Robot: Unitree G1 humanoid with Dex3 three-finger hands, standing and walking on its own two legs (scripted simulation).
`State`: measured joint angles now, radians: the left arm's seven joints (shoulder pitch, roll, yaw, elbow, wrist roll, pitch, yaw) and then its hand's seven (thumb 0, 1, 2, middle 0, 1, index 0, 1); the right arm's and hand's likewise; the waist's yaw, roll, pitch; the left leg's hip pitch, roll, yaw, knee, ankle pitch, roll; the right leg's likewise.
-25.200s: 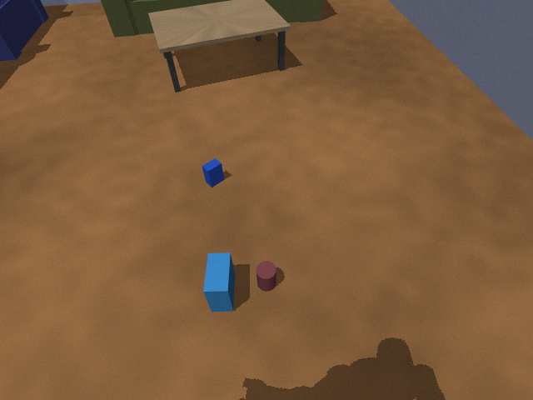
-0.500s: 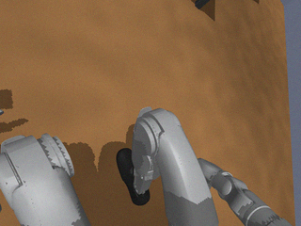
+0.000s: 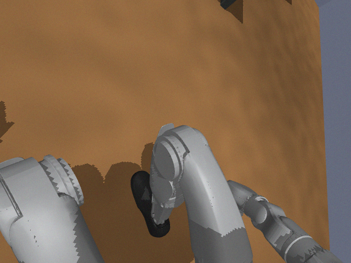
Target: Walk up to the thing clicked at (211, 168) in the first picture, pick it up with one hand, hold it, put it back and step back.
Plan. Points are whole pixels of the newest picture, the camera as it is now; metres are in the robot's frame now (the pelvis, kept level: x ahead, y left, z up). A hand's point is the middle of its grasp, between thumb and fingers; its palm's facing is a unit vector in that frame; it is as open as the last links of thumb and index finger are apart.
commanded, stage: close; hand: left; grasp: from the side
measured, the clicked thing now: out of the picture +0.46 +0.31 -0.22
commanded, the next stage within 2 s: settle in 0.58 s
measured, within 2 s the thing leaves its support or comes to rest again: leaves its support in 1.02 s
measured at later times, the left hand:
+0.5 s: hand out of the picture +0.43 +0.30 -0.18, palm faces +0.44 -0.90 +0.01, open 12.1 cm
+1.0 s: hand out of the picture +0.43 +0.31 -0.18, palm faces +0.43 -0.90 +0.02, open 9.1 cm
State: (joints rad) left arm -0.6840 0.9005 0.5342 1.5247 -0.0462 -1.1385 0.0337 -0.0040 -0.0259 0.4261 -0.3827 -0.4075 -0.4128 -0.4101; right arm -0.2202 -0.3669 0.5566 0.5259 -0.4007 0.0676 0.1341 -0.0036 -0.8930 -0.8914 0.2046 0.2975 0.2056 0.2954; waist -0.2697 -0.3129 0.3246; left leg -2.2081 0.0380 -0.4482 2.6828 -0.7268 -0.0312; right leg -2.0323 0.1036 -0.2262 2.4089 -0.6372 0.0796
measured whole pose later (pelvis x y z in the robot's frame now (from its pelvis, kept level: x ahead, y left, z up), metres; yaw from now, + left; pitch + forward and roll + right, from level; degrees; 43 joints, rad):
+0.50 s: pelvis +0.00 +0.00 +0.00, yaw +0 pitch +10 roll -20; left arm -0.70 0.92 0.52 1.54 -0.05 -1.14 0.05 -0.03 -0.37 0.55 -0.57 -0.76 -0.62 -0.77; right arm -0.22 -0.36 0.58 0.51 -0.41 0.08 0.13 0.00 -0.89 -0.89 0.20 0.30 0.21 0.30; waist -0.27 -0.32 0.33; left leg -2.20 0.04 -0.46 2.68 -0.72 -0.02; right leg -2.02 0.11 -0.24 2.39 -0.63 0.08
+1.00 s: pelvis +0.00 +0.00 +0.00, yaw +0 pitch +10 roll -20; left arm -0.69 0.91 0.54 1.48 -0.05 -1.11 0.01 0.00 -0.44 0.82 -0.84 -1.19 -0.97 -1.23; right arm -0.21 -0.37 0.57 0.51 -0.40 0.08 0.13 0.00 -0.92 -0.90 0.20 0.30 0.21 0.30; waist -0.27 -0.31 0.33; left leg -2.21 0.04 -0.45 2.68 -0.72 -0.01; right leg -2.01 0.10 -0.23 2.39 -0.63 0.08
